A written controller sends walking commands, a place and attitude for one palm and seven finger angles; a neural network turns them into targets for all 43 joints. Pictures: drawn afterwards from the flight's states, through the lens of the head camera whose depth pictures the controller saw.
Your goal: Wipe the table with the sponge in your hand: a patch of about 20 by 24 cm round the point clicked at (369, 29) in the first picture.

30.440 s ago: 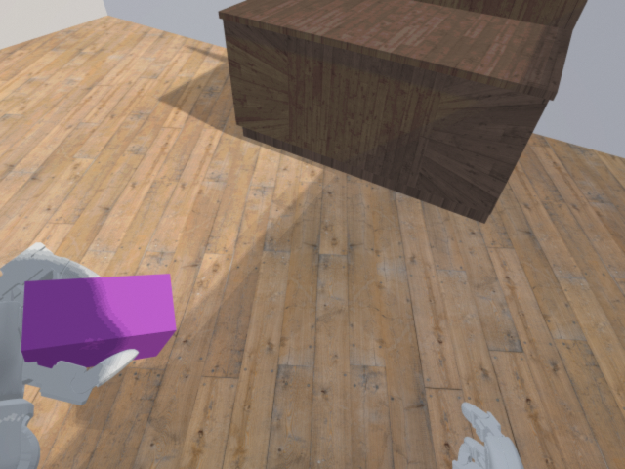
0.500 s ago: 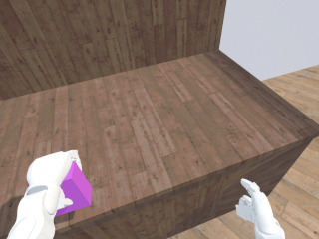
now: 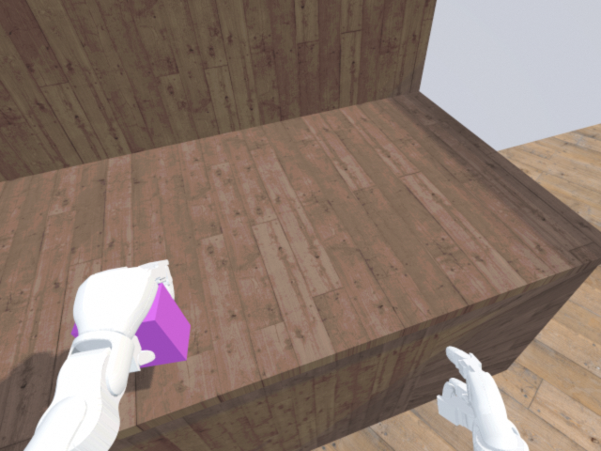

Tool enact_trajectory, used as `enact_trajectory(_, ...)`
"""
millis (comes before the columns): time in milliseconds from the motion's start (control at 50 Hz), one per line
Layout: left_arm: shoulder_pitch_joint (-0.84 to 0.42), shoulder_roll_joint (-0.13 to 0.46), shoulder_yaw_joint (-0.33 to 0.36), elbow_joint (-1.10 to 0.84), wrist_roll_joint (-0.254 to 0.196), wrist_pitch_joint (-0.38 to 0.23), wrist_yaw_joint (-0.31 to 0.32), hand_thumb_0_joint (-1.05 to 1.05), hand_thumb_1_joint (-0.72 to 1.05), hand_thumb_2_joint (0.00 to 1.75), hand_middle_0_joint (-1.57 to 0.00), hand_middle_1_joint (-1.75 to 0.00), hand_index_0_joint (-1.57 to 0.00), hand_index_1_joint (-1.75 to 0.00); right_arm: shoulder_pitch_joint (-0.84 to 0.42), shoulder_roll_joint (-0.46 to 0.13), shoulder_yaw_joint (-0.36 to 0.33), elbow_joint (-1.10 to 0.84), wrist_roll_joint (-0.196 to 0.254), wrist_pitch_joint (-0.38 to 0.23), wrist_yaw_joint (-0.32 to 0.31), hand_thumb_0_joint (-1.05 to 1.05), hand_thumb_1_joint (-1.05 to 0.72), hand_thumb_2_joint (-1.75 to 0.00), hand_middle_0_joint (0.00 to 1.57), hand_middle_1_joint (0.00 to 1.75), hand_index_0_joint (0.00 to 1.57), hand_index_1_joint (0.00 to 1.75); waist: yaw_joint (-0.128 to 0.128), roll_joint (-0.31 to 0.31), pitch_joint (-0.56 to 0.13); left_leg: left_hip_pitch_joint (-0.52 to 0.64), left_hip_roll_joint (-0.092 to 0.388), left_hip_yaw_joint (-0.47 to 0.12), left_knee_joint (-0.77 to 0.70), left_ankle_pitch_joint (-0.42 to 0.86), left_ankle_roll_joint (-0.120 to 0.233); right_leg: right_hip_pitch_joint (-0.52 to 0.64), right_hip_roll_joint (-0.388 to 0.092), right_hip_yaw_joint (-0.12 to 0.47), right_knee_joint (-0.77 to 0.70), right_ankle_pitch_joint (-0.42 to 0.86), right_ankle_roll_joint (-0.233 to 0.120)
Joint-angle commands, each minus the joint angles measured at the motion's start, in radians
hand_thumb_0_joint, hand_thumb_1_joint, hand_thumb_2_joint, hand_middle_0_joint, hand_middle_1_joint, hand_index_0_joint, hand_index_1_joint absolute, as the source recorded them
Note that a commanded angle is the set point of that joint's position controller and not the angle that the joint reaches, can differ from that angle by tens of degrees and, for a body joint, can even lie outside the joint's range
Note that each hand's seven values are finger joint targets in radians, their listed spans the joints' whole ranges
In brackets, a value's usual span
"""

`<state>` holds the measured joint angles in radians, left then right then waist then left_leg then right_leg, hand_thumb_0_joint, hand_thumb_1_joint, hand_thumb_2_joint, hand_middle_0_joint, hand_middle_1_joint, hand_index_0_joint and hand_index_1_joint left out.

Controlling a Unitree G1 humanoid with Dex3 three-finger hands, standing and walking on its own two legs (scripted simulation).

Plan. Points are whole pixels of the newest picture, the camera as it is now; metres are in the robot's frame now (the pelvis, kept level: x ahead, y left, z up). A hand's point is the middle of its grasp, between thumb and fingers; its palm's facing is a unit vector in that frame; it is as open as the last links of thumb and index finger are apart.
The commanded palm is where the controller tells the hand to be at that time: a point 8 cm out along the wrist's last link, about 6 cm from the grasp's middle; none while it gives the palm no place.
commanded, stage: move the sponge above the wiping area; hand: left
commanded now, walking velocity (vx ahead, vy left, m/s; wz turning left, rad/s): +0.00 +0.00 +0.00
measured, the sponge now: (143, 335) +0.24 +0.28 +0.02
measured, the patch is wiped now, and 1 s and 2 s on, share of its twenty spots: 0.00 0.00 0.00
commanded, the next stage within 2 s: none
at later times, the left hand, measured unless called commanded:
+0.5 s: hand (117, 300) +0.25 +0.30 +0.08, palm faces +0.12 -0.02 -0.99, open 9.8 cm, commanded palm +0.21 +0.28 +0.12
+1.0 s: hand (105, 317) +0.24 +0.32 +0.05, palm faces -0.01 -0.08 -1.00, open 9.8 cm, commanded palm +0.21 +0.29 +0.10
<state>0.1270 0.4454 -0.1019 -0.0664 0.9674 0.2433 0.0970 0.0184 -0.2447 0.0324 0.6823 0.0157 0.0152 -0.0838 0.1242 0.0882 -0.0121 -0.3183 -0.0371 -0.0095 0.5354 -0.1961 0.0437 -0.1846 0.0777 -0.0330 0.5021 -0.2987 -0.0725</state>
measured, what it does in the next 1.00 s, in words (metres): stands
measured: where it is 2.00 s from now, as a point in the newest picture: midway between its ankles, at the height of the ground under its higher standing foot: outside the picture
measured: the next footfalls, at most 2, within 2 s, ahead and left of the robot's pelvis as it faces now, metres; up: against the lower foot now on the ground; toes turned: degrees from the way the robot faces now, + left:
none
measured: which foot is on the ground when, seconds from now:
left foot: down 0.00-1.00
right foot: down 0.00-1.00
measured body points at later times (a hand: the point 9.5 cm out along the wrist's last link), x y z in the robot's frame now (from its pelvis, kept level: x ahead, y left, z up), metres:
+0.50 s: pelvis +0.00 +0.00 +0.00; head -0.01 -0.04 +0.45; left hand +0.24 +0.29 +0.13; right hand +0.25 -0.21 -0.08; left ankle +0.06 +0.09 -0.73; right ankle -0.02 -0.08 -0.73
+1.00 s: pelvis +0.01 -0.01 +0.00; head -0.01 -0.05 +0.45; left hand +0.24 +0.32 +0.10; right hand +0.24 -0.23 -0.09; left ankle +0.06 +0.09 -0.73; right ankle -0.02 -0.08 -0.73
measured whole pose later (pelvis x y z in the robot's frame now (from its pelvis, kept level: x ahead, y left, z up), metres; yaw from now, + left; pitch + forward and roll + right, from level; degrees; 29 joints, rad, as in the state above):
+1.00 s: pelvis +0.01 -0.01 +0.00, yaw +0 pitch +0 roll +0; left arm 0.01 0.44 -0.03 0.24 0.89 0.48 0.17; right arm 0.03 -0.26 0.02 0.73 0.08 0.08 -0.06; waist 0.09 0.10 -0.06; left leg -0.33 -0.03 -0.02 0.53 -0.20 0.03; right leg -0.19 0.09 -0.04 0.49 -0.30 -0.08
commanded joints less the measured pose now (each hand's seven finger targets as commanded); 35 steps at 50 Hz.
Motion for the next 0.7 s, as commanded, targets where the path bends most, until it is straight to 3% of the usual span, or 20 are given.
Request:
enact_trajectory(0, -0.204, 0.216, 0.250, -0.149, -0.007, 0.104, 0.157, 0.00, 0.10, 1.30, -1.20, -1.60, -1.20, -1.60, -0.218, -0.102, -0.042, -0.160, 0.010, -0.041, 0.029, 0.00, -0.90, -0.90, 0.20, 0.30, 0.20, 0.30, 0.025, 0.047, -0.258, 0.224, 0.023, -0.135, -0.058, 0.182, -0.025, -0.084, -0.039, 0.117, -0.091, 0.157, -0.030)
enact_trajectory(40, -0.134, 0.175, 0.230, -0.044, -0.069, 0.186, 0.131, 0.00, 0.10, 1.30, -1.20, -1.60, -1.20, -1.60, -0.241, -0.110, -0.044, -0.150, 0.033, -0.022, 0.034, 0.00, -0.90, -0.90, 0.20, 0.30, 0.20, 0.30, 0.018, -0.055, -0.174, 0.170, 0.024, -0.114, -0.083, 0.133, -0.026, -0.074, -0.040, 0.126, -0.111, 0.152, -0.019)
enact_trajectory(80, -0.137, 0.066, 0.095, -0.042, -0.103, 0.244, 0.073, 0.00, 0.10, 1.30, -1.20, -1.60, -1.20, -1.60, -0.263, -0.105, -0.031, -0.170, 0.054, -0.004, 0.038, 0.00, -0.90, -0.90, 0.20, 0.30, 0.20, 0.30, -0.009, -0.118, -0.145, 0.152, 0.020, -0.100, -0.092, 0.104, -0.021, -0.075, -0.049, 0.106, -0.126, 0.145, 0.000)
enact_trajectory(160, -0.255, 0.046, -0.028, -0.029, -0.069, 0.288, -0.025, 0.00, 0.10, 1.30, -1.20, -1.60, -1.20, -1.60, -0.268, -0.113, -0.010, -0.187, 0.064, 0.001, 0.020, 0.00, -0.90, -0.90, 0.20, 0.30, 0.20, 0.30, -0.052, -0.103, -0.101, 0.145, 0.007, -0.114, -0.098, 0.033, 0.003, -0.105, -0.047, 0.102, -0.135, 0.101, -0.001)
enact_trajectory(220, -0.374, 0.186, 0.047, -0.116, 0.008, 0.204, -0.041, 0.00, 0.10, 1.30, -1.20, -1.60, -1.20, -1.60, -0.238, -0.111, -0.015, -0.182, 0.042, -0.012, 0.007, 0.00, -0.90, -0.90, 0.20, 0.30, 0.20, 0.30, -0.047, -0.051, -0.203, 0.188, -0.001, -0.118, -0.076, 0.056, 0.017, -0.079, -0.045, 0.120, -0.114, 0.097, -0.005)
enact_trajectory(240, -0.453, 0.279, 0.109, -0.196, 0.035, 0.154, -0.028, 0.00, 0.10, 1.30, -1.20, -1.60, -1.20, -1.60, -0.235, -0.114, -0.014, -0.184, 0.030, -0.023, -0.002, 0.00, -0.90, -0.90, 0.20, 0.30, 0.20, 0.30, -0.039, -0.008, -0.231, 0.206, 0.000, -0.130, -0.073, 0.047, 0.018, -0.073, -0.035, 0.143, -0.103, 0.100, -0.014)
enact_trajectory(260, -0.488, 0.272, 0.118, -0.236, 0.058, 0.106, -0.009, 0.00, 0.10, 1.30, -1.20, -1.60, -1.20, -1.60, -0.229, -0.096, -0.014, -0.190, 0.024, -0.036, -0.008, 0.00, -0.90, -0.90, 0.20, 0.30, 0.20, 0.30, -0.024, 0.053, -0.293, 0.243, -0.004, -0.138, -0.059, 0.081, 0.019, -0.070, -0.033, 0.128, -0.086, 0.112, -0.017)
enact_trajectory(320, -0.378, 0.294, 0.211, -0.211, 0.070, 0.008, 0.081, 0.00, 0.10, 1.30, -1.20, -1.60, -1.20, -1.60, -0.182, -0.092, -0.029, -0.162, 0.003, -0.055, -0.009, 0.00, -0.90, -0.90, 0.20, 0.30, 0.20, 0.30, 0.002, 0.113, -0.313, 0.273, 0.005, -0.142, -0.042, 0.156, 0.001, -0.086, -0.025, 0.132, -0.079, 0.145, -0.033)
enact_trajectory(340, -0.377, 0.355, 0.276, -0.198, 0.074, 0.012, 0.111, 0.00, 0.10, 1.30, -1.20, -1.60, -1.20, -1.60, -0.177, -0.106, -0.033, -0.152, -0.001, -0.052, -0.008, 0.00, -0.90, -0.90, 0.20, 0.30, 0.20, 0.30, 0.012, 0.126, -0.302, 0.258, 0.008, -0.155, -0.051, 0.143, -0.005, -0.079, -0.020, 0.153, -0.079, 0.140, -0.043)
enact_trajectory(360, -0.368, 0.253, 0.216, -0.170, 0.062, 0.023, 0.130, 0.00, 0.10, 1.30, -1.20, -1.60, -1.20, -1.60, -0.187, -0.087, -0.032, -0.157, 0.004, -0.051, -0.002, 0.00, -0.90, -0.90, 0.20, 0.30, 0.20, 0.30, 0.003, 0.100, -0.288, 0.248, 0.005, -0.136, -0.044, 0.154, -0.005, -0.088, -0.024, 0.132, -0.084, 0.143, -0.037)
enact_trajectory(380, -0.319, 0.270, 0.253, -0.106, 0.052, 0.048, 0.151, 0.00, 0.10, 1.30, -1.20, -1.60, -1.20, -1.60, -0.191, -0.099, -0.040, -0.147, 0.005, -0.046, 0.004, 0.00, -0.90, -0.90, 0.20, 0.30, 0.20, 0.30, 0.010, 0.052, -0.271, 0.238, 0.006, -0.130, -0.037, 0.166, -0.008, -0.089, -0.028, 0.144, -0.096, 0.154, -0.038)
enact_trajectory(400, -0.283, 0.223, 0.228, -0.050, 0.023, 0.082, 0.157, 0.00, 0.10, 1.30, -1.20, -1.60, -1.20, -1.60, -0.189, -0.098, -0.042, -0.142, 0.014, -0.038, 0.014, 0.00, -0.90, -0.90, 0.20, 0.30, 0.20, 0.30, 0.003, 0.015, -0.234, 0.198, 0.005, -0.115, -0.044, 0.158, -0.010, -0.077, -0.035, 0.139, -0.106, 0.172, -0.030)
enact_trajectory(440, -0.250, 0.217, 0.230, 0.077, -0.019, 0.177, 0.143, 0.00, 0.10, 1.30, -1.20, -1.60, -1.20, -1.60, -0.232, -0.119, -0.039, -0.120, 0.032, -0.011, 0.022, 0.00, -0.90, -0.90, 0.20, 0.30, 0.20, 0.30, 0.007, -0.059, -0.163, 0.154, -0.002, -0.105, -0.060, 0.127, -0.018, -0.073, -0.041, 0.164, -0.125, 0.181, -0.026)
enact_trajectory(460, -0.229, 0.112, 0.132, 0.091, -0.055, 0.215, 0.118, 0.00, 0.10, 1.30, -1.20, -1.60, -1.20, -1.60, -0.228, -0.109, -0.038, -0.139, 0.045, -0.005, 0.027, 0.00, -0.90, -0.90, 0.20, 0.30, 0.20, 0.30, -0.009, -0.099, -0.161, 0.128, 0.001, -0.087, -0.071, 0.109, -0.014, -0.051, -0.048, 0.125, -0.126, 0.182, -0.007)
enact_trajectory(500, -0.217, 0.094, 0.072, 0.129, -0.083, 0.275, 0.056, 0.00, 0.10, 1.30, -1.20, -1.60, -1.20, -1.60, -0.255, -0.119, -0.028, -0.148, 0.063, 0.007, 0.028, 0.00, -0.90, -0.90, 0.20, 0.30, 0.20, 0.30, -0.022, -0.135, -0.137, 0.116, -0.006, -0.083, -0.073, 0.096, -0.007, -0.040, -0.057, 0.130, -0.137, 0.209, 0.007)
enact_trajectory(540, -0.284, 0.113, 0.027, 0.108, -0.067, 0.289, -0.007, 0.00, 0.10, 1.30, -1.20, -1.60, -1.20, -1.60, -0.270, -0.127, -0.019, -0.158, 0.068, 0.014, 0.020, 0.00, -0.90, -0.90, 0.20, 0.30, 0.20, 0.30, -0.048, -0.089, -0.102, 0.116, -0.016, -0.086, -0.074, 0.079, 0.002, -0.058, -0.058, 0.153, -0.139, 0.214, -0.001)
enact_trajectory(600, -0.341, 0.135, 0.011, 0.003, -0.029, 0.196, -0.065, 0.00, 0.10, 1.30, -1.20, -1.60, -1.20, -1.60, -0.224, -0.117, -0.019, -0.178, 0.055, -0.002, 0.014, 0.00, -0.90, -0.90, 0.20, 0.30, 0.20, 0.30, -0.066, -0.068, -0.187, 0.159, -0.018, -0.096, -0.048, 0.111, 0.025, -0.049, -0.055, 0.131, -0.124, 0.232, 0.001)
enact_trajectory(640, -0.433, 0.270, 0.119, -0.116, -0.002, 0.078, -0.044, 0.00, 0.10, 1.30, -1.20, -1.60, -1.20, -1.60, -0.206, -0.113, -0.024, -0.176, 0.033, -0.027, 0.000, 0.00, -0.90, -0.90, 0.20, 0.30, 0.20, 0.30, -0.049, -0.006, -0.238, 0.207, -0.017, -0.110, -0.032, 0.128, 0.029, -0.058, -0.046, 0.163, -0.117, 0.239, -0.009)
enact_trajectory(660, -0.419, 0.229, 0.106, -0.142, 0.008, 0.025, -0.022, 0.00, 0.10, 1.30, -1.20, -1.60, -1.20, -1.60, -0.178, -0.095, -0.029, -0.180, 0.027, -0.040, -0.005, 0.00, -0.90, -0.90, 0.20, 0.30, 0.20, 0.30, -0.045, 0.032, -0.273, 0.228, -0.016, -0.106, -0.025, 0.149, 0.032, -0.060, -0.042, 0.140, -0.102, 0.236, -0.012)
enact_trajectory(680, -0.380, 0.280, 0.176, -0.133, 0.028, -0.019, 0.011, 0.00, 0.10, 1.30, -1.20, -1.60, -1.20, -1.60, -0.160, -0.094, -0.035, -0.168, 0.017, -0.050, -0.005, 0.00, -0.90, -0.90, 0.20, 0.30, 0.20, 0.30, -0.026, 0.026, -0.290, 0.247, -0.014, -0.112, -0.013, 0.182, 0.027, -0.068, -0.040, 0.151, -0.099, 0.252, -0.019)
